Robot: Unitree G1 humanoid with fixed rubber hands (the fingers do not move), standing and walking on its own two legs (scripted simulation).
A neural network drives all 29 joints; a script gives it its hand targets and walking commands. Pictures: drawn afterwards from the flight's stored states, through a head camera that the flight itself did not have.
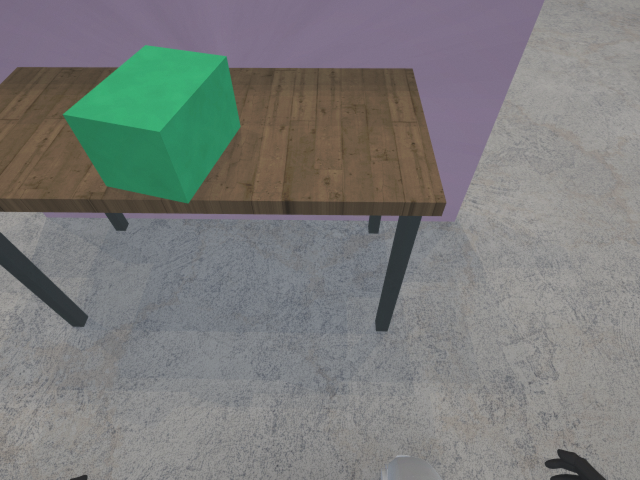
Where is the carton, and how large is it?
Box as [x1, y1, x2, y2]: [63, 45, 240, 202]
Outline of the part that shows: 145,45 67,110 63,115 106,185 178,201 188,202 240,126 226,56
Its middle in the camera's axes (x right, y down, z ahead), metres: -0.33 -0.25 +0.81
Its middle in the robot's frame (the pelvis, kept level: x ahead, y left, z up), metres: +0.79 +0.33 -0.01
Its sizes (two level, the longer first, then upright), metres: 0.270 0.193 0.174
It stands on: a table, 0.67 m high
